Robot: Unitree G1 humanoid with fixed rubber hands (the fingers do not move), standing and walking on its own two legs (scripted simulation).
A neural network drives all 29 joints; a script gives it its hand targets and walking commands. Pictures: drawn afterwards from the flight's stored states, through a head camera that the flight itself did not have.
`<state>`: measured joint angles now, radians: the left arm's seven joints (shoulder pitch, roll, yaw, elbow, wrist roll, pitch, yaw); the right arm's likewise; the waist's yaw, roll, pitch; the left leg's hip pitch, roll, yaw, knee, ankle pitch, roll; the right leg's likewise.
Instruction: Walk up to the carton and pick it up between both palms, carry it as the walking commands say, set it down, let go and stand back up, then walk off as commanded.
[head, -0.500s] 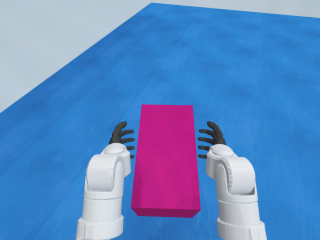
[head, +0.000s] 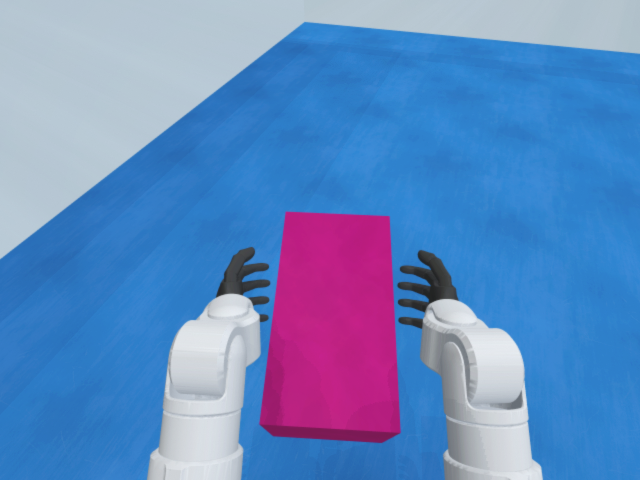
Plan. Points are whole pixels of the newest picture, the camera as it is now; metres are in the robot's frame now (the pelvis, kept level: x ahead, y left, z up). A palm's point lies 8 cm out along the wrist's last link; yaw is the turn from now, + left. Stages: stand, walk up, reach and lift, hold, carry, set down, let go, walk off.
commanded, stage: carry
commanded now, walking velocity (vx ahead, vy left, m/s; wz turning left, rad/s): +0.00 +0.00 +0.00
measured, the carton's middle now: (332, 324) +0.34 -0.01 +0.01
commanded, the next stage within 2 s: none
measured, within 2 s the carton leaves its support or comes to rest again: neither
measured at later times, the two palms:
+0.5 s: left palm (209, 179) +0.55 +0.17 +0.11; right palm (354, 172) +0.55 -0.06 +0.12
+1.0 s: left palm (237, 132) +0.67 +0.14 +0.13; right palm (370, 132) +0.65 -0.09 +0.13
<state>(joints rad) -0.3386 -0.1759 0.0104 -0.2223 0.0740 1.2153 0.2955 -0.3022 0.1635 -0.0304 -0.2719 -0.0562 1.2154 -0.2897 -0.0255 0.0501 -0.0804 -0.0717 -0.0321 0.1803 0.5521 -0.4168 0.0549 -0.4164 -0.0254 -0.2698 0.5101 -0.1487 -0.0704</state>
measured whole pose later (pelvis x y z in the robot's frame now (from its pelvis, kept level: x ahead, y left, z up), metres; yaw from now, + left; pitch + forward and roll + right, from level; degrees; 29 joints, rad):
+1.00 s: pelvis +0.36 +0.04 +0.03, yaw -2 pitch +5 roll +0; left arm -0.35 -0.18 0.03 -0.20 0.09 1.22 0.28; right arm -0.33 0.17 -0.04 -0.22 -0.08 1.20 -0.28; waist -0.01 0.00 -0.06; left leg -0.23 0.10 0.20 0.59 -0.15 -0.02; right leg -0.09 -0.10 -0.24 0.48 -0.18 0.04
